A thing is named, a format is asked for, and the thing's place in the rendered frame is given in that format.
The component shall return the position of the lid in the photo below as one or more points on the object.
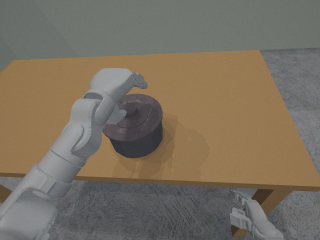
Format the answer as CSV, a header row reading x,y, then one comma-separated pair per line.
x,y
145,123

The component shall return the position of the table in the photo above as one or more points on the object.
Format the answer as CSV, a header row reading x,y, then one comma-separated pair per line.
x,y
224,123

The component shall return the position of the robot left hand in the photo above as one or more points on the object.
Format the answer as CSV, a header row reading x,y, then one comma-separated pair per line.
x,y
116,82

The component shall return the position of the robot right forearm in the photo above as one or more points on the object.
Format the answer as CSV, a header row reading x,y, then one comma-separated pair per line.
x,y
262,229

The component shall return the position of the robot left forearm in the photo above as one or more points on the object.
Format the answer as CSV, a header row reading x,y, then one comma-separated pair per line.
x,y
80,139

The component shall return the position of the knob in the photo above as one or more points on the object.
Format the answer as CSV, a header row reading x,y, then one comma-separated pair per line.
x,y
131,109

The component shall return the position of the left robot upper arm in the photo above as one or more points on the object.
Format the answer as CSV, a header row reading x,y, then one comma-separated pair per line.
x,y
29,218

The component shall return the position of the pot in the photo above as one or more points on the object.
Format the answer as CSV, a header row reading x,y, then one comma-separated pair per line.
x,y
140,148

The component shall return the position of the robot right hand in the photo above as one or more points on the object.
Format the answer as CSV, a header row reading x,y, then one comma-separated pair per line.
x,y
253,211

